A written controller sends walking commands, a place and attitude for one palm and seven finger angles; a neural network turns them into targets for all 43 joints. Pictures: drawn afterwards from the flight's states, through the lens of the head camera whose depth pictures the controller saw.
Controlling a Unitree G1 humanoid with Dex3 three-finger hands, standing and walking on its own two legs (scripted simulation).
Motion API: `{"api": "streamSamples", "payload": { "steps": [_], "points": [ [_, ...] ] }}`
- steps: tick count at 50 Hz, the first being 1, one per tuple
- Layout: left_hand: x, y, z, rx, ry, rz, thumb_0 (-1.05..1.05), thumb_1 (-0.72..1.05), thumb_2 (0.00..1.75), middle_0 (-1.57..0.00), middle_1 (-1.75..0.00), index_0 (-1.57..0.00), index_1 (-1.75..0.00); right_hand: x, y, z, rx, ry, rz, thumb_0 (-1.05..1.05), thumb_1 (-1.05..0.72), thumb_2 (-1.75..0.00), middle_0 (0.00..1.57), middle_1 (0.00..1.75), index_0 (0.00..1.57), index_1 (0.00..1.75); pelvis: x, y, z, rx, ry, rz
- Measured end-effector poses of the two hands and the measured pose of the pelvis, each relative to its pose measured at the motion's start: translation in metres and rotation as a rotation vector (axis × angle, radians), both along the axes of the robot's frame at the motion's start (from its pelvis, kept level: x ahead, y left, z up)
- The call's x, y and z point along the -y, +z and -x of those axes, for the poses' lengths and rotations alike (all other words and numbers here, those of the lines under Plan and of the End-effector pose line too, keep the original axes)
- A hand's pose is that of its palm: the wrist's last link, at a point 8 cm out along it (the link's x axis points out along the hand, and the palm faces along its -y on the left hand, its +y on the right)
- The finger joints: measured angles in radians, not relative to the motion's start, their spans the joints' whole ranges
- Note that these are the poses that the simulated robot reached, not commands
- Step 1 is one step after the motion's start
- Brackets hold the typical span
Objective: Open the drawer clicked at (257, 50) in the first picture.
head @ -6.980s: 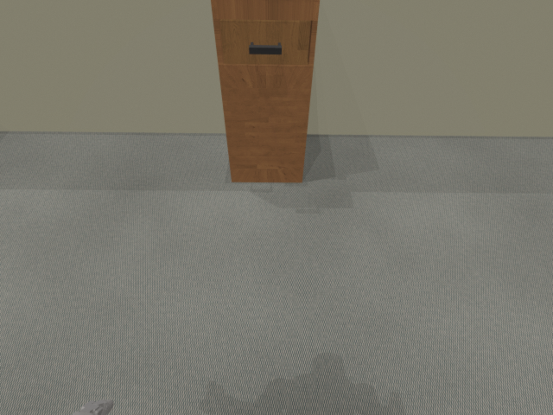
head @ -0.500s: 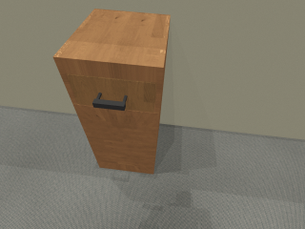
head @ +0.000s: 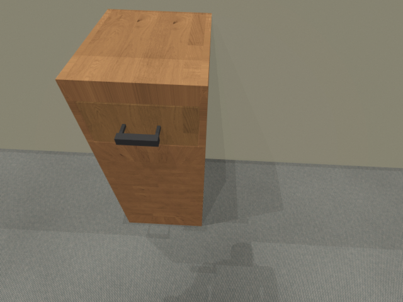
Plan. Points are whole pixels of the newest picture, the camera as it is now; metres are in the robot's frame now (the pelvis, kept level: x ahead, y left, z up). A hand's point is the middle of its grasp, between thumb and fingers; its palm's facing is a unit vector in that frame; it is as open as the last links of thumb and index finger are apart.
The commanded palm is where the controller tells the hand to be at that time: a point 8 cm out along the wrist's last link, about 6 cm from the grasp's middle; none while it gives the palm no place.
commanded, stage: look again from close up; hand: left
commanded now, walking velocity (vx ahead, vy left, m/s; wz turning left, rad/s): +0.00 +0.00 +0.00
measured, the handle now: (139, 134) +0.55 +0.21 -0.04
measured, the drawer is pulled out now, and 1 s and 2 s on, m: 0.00 0.00 0.00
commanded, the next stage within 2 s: shuffle to correct the standing spot in 0.46 s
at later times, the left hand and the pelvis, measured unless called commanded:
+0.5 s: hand out of the picture -0.02 +0.13 -0.17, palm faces +0.02 -0.98 -0.21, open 7.4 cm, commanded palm none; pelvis -0.02 -0.04 +0.00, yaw +0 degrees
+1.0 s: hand out of the picture +0.01 +0.17 -0.19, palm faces +0.06 -0.97 -0.22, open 7.4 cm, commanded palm none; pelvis +0.02 -0.01 -0.01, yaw +0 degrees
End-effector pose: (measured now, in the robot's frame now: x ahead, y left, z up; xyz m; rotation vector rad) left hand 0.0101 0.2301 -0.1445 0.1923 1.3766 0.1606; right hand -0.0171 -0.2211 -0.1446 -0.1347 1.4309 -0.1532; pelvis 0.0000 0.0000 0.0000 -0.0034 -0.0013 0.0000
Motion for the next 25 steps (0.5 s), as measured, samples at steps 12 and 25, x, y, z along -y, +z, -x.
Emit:
{"api": "streamSamples", "payload": {
  "steps": [12,25],
  "points": [
    [0.01,0.007,0.013,0.025,-0.003,-0.03,0.0,0.91,0.9,-0.2,-0.3,-0.2,-0.3,0.0,-0.019,0.006,0.059,0.007,-0.069,0.0,-0.91,-0.9,0.2,0.29,0.2,0.3,0.013,-0.006,0.011,0.033,-0.003,-0.013],
    [0.049,0.004,0.036,-0.011,0.022,0.021,0.0,0.91,0.9,-0.2,-0.3,-0.2,-0.3,0.034,-0.012,0.012,0.031,0.021,-0.04,0.0,-0.91,-0.9,0.2,0.29,0.2,0.3,0.038,-0.003,0.018,0.019,-0.001,-0.02]
  ]
}}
